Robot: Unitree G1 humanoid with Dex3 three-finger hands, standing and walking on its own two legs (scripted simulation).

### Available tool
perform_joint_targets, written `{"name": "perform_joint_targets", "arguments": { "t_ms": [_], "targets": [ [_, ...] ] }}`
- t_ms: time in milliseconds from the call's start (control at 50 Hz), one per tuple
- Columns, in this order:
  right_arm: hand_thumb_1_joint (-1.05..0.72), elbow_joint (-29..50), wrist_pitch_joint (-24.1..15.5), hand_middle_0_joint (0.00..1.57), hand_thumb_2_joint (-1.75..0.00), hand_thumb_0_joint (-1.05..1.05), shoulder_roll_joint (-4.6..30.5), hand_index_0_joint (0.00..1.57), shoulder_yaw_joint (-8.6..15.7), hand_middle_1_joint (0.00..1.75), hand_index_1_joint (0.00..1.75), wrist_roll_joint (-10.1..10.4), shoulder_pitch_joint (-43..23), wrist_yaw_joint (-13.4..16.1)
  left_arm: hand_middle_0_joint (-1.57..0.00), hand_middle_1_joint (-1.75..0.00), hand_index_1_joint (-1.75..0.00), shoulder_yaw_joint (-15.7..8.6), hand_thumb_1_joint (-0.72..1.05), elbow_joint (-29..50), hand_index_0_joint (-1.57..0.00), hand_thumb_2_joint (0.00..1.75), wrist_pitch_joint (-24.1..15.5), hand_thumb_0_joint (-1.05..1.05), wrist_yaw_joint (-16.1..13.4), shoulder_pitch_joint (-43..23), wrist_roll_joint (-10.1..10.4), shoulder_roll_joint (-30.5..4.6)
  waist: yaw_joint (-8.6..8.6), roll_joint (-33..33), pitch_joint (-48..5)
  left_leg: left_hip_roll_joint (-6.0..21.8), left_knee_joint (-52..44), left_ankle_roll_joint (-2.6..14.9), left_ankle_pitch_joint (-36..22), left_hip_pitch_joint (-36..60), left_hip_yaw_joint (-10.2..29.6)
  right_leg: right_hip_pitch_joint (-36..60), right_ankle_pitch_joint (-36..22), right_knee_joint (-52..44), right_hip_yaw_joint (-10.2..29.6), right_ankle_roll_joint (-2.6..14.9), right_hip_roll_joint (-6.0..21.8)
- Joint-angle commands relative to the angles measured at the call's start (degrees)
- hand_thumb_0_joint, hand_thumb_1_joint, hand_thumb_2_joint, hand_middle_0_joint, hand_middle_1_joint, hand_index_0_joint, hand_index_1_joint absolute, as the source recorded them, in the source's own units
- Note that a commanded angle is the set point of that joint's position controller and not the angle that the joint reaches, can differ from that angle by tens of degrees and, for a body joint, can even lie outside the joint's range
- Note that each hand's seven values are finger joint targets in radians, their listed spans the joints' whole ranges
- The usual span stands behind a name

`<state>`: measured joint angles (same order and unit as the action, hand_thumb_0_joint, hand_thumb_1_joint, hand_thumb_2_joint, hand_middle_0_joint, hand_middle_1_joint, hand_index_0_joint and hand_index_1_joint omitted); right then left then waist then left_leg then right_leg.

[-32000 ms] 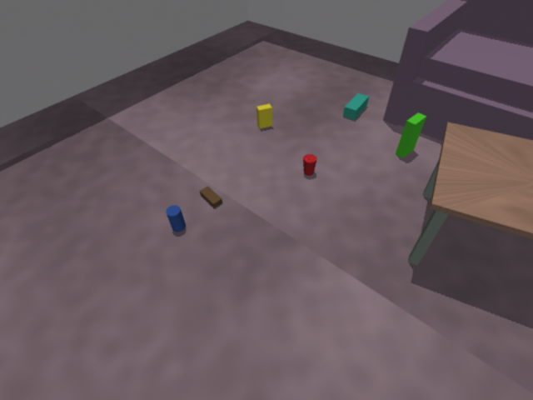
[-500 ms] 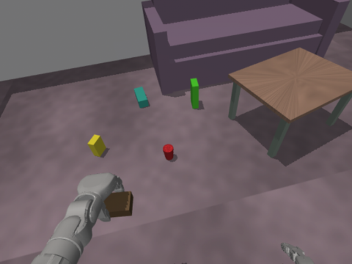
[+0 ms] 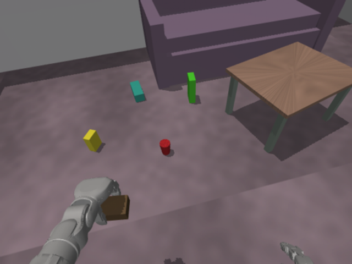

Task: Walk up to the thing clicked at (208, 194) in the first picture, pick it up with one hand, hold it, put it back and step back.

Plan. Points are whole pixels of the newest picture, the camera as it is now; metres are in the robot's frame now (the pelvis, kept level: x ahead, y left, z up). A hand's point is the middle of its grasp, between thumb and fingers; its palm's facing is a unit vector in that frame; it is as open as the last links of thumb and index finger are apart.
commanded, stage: crouch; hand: left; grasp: from above
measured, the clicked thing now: (104, 208) +0.30 +0.23 -0.10
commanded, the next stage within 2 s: lower in 1.66 s
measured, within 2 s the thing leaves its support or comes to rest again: neither
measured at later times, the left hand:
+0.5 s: hand (115, 218) +0.34 +0.25 -0.29, palm faces -0.43 +0.02 -0.90, open 8.2 cm
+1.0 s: hand (124, 228) +0.37 +0.27 -0.49, palm faces -0.44 -0.01 -0.90, open 8.2 cm
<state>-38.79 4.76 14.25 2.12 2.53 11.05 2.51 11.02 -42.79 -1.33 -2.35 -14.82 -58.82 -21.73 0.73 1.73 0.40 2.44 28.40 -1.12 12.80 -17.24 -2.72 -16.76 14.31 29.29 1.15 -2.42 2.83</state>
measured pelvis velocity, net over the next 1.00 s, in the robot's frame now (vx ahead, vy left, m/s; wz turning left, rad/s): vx -0.07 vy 0.01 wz -0.04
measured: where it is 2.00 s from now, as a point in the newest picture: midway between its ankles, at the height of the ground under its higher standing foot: outside the picture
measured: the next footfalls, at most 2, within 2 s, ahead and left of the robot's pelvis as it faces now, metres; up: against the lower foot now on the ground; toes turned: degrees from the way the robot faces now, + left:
none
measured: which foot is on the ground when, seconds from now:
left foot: down 0.00-1.00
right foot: down 0.00-1.00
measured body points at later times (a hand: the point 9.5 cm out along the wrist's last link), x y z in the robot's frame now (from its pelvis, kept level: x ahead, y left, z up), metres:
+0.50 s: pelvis -0.04 +0.01 -0.16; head +0.11 +0.03 +0.26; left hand +0.36 +0.25 -0.24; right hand +0.01 -0.28 -0.28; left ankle +0.02 +0.13 -0.74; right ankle +0.01 -0.15 -0.74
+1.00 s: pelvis -0.07 +0.01 -0.33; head +0.16 +0.05 +0.06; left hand +0.39 +0.27 -0.44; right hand +0.00 -0.27 -0.45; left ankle +0.02 +0.13 -0.74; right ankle +0.01 -0.15 -0.74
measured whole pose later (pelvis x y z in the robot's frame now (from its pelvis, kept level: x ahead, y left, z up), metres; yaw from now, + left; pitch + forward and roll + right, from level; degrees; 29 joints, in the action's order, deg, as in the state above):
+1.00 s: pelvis -0.07 +0.01 -0.33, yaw -2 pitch +37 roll -6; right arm -43.2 -4.5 14.3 1.7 -7.0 8.5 -4.2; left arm -5.3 -73.3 -9.9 -22.5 -45.2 -72.0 -35.0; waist 9.9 1.0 -8.1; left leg 2.3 117.1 -1.3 37.3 -116.9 6.4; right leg -111.8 39.6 114.6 -0.5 -3.6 1.3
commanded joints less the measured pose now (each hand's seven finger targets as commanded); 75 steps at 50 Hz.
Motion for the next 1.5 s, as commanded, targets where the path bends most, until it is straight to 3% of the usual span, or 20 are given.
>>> {"name": "perform_joint_targets", "arguments": {
  "t_ms": [0, 180, 320, 540, 620, 660, 680, 700, 740, 760, 880, 960, 980, 1060, 1080, 1180, 1260, 1340, 1400, 1480],
  "targets": [
    [-0.89, 5.3, -1.2, 0.2, -0.9, 0.0, 8.0, 0.2, 3.2, 0.3, 0.3, -0.8, -1.2, -0.2, -1.21, -0.37, -0.34, -5.9, 0.88, 4.0, -1.23, 0.44, -2.2, 0.0, -7.3, -19.6, -2.5, -11.4, 1.35, -3.4, -13.5, -3.4, 1.9, 1.53, -7.4, 3.3, -0.5, -4.3, -7.4, -1.1, -1.4, 2.23, -3.0],
    [-0.89, 2.7, -2.1, 0.2, -0.9, 0.0, 9.3, 0.2, 5.4, 0.3, 0.3, -3.1, 4.2, -2.2, -1.26, -0.41, -0.38, -7.1, 0.96, -7.9, -1.29, 0.49, -4.1, 0.0, -18.4, -30.5, -8.7, -11.3, 3.49, 1.2, -24.6, -2.5, 24.2, 0.56, -1.8, -17.4, 0.5, -26.5, -2.6, 19.7, -1.6, 3.04, -3.4],
    [-0.9, 1.2, -4.3, 0.2, -0.9, 0.0, 10.2, 0.2, 5.9, 0.3, 0.3, -4.3, 6.2, -1.1, -1.21, -0.39, -0.37, -9.6, 0.88, -15.1, -1.24, 0.49, -3.2, 0.0, -22.7, -34.5, -9.1, -14.4, 4.56, 3.0, -33.0, -2.2, 38.1, 1.2, 3.6, -33.4, 2.0, -41.5, 3.0, 34.5, -3.0, 3.73, -3.5],
    [-0.89, -1.3, -7.1, 0.2, -0.9, 0.0, 11.5, 0.2, 5.9, 0.3, 0.3, -6.4, 7.5, -1.3, -1.16, -0.4, -0.39, -13.5, 0.81, -17.3, -1.18, 0.52, -3.8, 0.0, -21.9, -39.7, -8.5, -19.7, 6.29, 7.5, -43.1, -1.1, 53.6, 1.06, 9.6, -47.5, 6.3, -63.7, 9.7, 53.6, -5.1, 4.0, -3.1],
    [-0.89, -1.4, -7.9, 0.2, -0.9, 0.0, 11.4, 0.2, 5.4, 0.3, 0.3, -6.8, 8.0, -2.4, -1.15, -0.41, -0.38, -14.1, 0.82, -18.0, -1.18, 0.5, -5.6, 0.0, -21.7, -43.2, -9.2, -21.0, 8.01, 6.7, -44.1, -1.4, 59.2, 1.51, 13.9, -54.0, 6.4, -69.1, 12.6, 58.0, -5.5, 4.24, -3.1],
    [-0.89, -1.8, -8.5, 0.2, -0.9, 0.0, 11.9, 0.2, 5.4, 0.3, 0.3, -7.1, 8.0, -2.9, -1.15, -0.41, -0.38, -15.5, 0.84, -20.0, -1.19, 0.49, -6.3, 0.0, -22.0, -41.6, -9.7, -22.8, 6.98, 7.3, -45.7, -1.4, 61.4, 1.45, 14.3, -54.3, 6.7, -71.9, 13.3, 60.4, -5.7, 4.27, -3.0],
    [-0.89, -2.3, -8.6, 0.2, -0.9, 0.0, 11.9, 0.2, 5.1, 0.3, 0.3, -7.4, 8.7, -3.3, -1.16, -0.41, -0.38, -15.9, 0.84, -17.8, -1.19, 0.52, -6.9, 0.0, -22.1, -44.1, -10.0, -23.3, 8.02, 8.6, -47.0, -1.4, 62.9, 1.3, 12.5, -54.4, 7.2, -73.2, 12.1, 62.1, -5.9, 4.22, -2.8],
    [-0.89, -2.2, -8.8, 0.2, -0.9, 0.0, 12.2, 0.2, 5.0, 0.3, 0.3, -7.5, 8.8, -3.6, -1.17, -0.4, -0.37, -16.6, 0.85, -19.1, -1.2, 0.5, -7.1, 0.0, -22.3, -44.3, -10.6, -24.7, 7.51, 9.1, -48.2, -1.4, 64.2, 1.3, 12.0, -54.3, 7.0, -74.0, 11.9, 63.2, -5.9, 4.23, -2.8],
    [-0.89, -2.7, -9.2, 0.2, -0.9, 0.0, 12.3, 0.2, 4.8, 0.3, 0.3, -8.0, 9.1, -4.1, -1.17, -0.4, -0.38, -16.4, 0.85, -19.1, -1.2, 0.51, -7.8, 0.0, -22.6, -46.5, -11.1, -24.5, 8.44, 10.8, -47.7, -1.4, 66.1, 1.1, 12.9, -55.7, 7.3, -76.8, 12.5, 65.2, -6.2, 4.19, -2.7],
    [-0.89, -3.1, -9.2, 0.2, -0.9, 0.0, 12.3, 0.2, 4.8, 0.3, 0.3, -8.1, 9.1, -4.3, -1.16, -0.41, -0.38, -17.8, 0.85, -16.5, -1.2, 0.49, -8.4, 0.0, -23.0, -49.1, -11.4, -27.3, 8.25, 10.8, -48.8, -1.4, 67.8, 1.32, 13.1, -57.1, 6.8, -77.3, 12.4, 66.1, -6.2, 4.21, -2.9],
    [-0.89, -3.3, -9.6, 0.2, -0.9, 0.0, 13.0, 0.2, 4.0, 0.3, 0.3, -9.1, 9.5, -5.8, -1.14, -0.43, -0.39, -18.6, 0.84, -21.9, -1.18, 0.49, -8.6, 0.0, -23.7, -48.4, -12.4, -27.9, 8.89, 12.8, -48.8, -1.4, 73.4, 1.21, 12.1, -61.4, 6.2, -81.0, 11.4, 71.4, -6.8, 4.15, -2.8],
    [-0.9, -3.7, -9.5, 0.2, -0.9, 0.0, 13.0, 0.2, 4.1, 0.3, 0.3, -9.5, 10.0, -6.7, -1.14, -0.42, -0.38, -19.9, 0.82, -19.8, -1.18, 0.47, -9.0, 0.0, -22.9, -50.6, -12.5, -31.2, 8.68, 13.7, -49.5, -1.5, 77.7, 1.61, 11.2, -64.2, 4.8, -81.2, 10.0, 73.5, -6.7, 3.98, -3.2],
    [-0.9, -3.3, -9.4, 0.2, -0.9, 0.0, 12.9, 0.2, 4.0, 0.3, 0.3, -9.6, 10.2, -7.0, -1.15, -0.42, -0.38, -19.5, 0.84, -20.4, -1.19, 0.47, -9.1, 0.0, -22.5, -51.0, -12.4, -30.6, 9.52, 12.7, -49.1, -1.5, 78.8, 1.79, 11.8, -65.8, 4.6, -80.8, 10.0, 73.9, -6.8, 3.82, -3.2],
    [-0.9, -3.5, -9.0, 0.2, -0.9, 0.0, 13.1, 0.2, 3.8, 0.3, 0.3, -9.7, 9.4, -7.5, -1.12, -0.42, -0.37, -19.9, 0.81, -22.6, -1.16, 0.45, -9.7, 0.0, -21.5, -49.7, -12.2, -31.7, 8.99, 12.1, -47.3, -1.4, 81.0, 1.86, 14.2, -69.9, 4.5, -82.9, 11.9, 76.1, -7.1, 3.87, -3.7],
    [-0.9, -3.4, -8.9, 0.2, -0.9, 0.0, 13.3, 0.2, 3.8, 0.3, 0.3, -9.7, 9.8, -7.8, -1.11, -0.42, -0.37, -21.3, 0.81, -21.9, -1.16, 0.43, -9.9, 0.0, -21.3, -49.7, -12.5, -34.2, 8.56, 12.2, -47.4, -1.4, 81.4, 1.89, 14.2, -70.5, 4.5, -82.4, 12.0, 76.6, -7.1, 3.84, -3.7],
    [-0.9, -3.4, -8.5, 0.2, -0.9, 0.0, 13.6, 0.2, 3.6, 0.3, 0.3, -9.8, 8.6, -8.4, -1.08, -0.42, -0.36, -20.4, 0.79, -24.7, -1.14, 0.39, -10.8, 0.0, -20.4, -50.4, -12.4, -33.4, 9.39, 12.4, -44.3, -1.2, 83.9, 1.91, 16.0, -73.6, 4.8, -86.4, 13.3, 79.4, -7.6, 3.95, -4.0],
    [-0.9, -4.1, -8.1, 0.2, -0.9, 0.0, 14.0, 0.2, 3.6, 0.3, 0.3, -10.2, 9.0, -8.8, -1.09, -0.43, -0.36, -22.3, 0.82, -21.8, -1.16, 0.38, -12.4, 0.0, -20.9, -52.2, -12.8, -36.6, 8.89, 12.9, -46.7, -1.2, 86.6, 1.95, 14.0, -75.0, 4.4, -85.9, 11.5, 81.7, -7.7, 3.83, -4.4],
    [-0.89, -4.1, -8.0, 0.2, -0.9, 0.0, 14.3, 0.2, 3.3, 0.3, 0.3, -10.7, 8.1, -9.2, -1.11, -0.42, -0.35, -21.8, 0.85, -25.9, -1.18, 0.37, -13.0, 0.0, -21.6, -51.0, -13.3, -35.2, 9.76, 13.1, -44.2, -1.3, 87.6, 1.86, 16.1, -76.5, 4.8, -89.6, 13.5, 83.5, -8.3, 3.92, -4.4],
    [-0.89, -4.6, -8.0, 0.2, -0.9, 0.0, 14.8, 0.2, 3.2, 0.3, 0.3, -10.7, 7.8, -9.1, -1.11, -0.4, -0.34, -22.8, 0.85, -26.4, -1.18, 0.36, -13.5, 0.0, -22.3, -53.1, -13.9, -37.8, 9.42, 14.3, -43.6, -1.2, 88.5, 1.75, 17.5, -77.2, 5.0, -92.1, 14.8, 85.0, -8.6, 4.13, -4.4],
    [-0.9, -5.0, -7.9, 0.2, -0.9, 0.0, 14.4, 0.2, 2.5, 0.3, 0.3, -11.2, 8.3, -9.5, -1.14, -0.4, -0.34, -22.7, 0.87, -27.8, -1.2, 0.36, -13.6, 0.0, -23.0, -52.7, -14.5, -37.6, 9.85, 13.0, -44.6, -1.6, 90.6, 2.04, 16.5, -79.1, 4.3, -90.6, 13.7, 85.7, -8.5, 3.91, -4.6]
  ]
}}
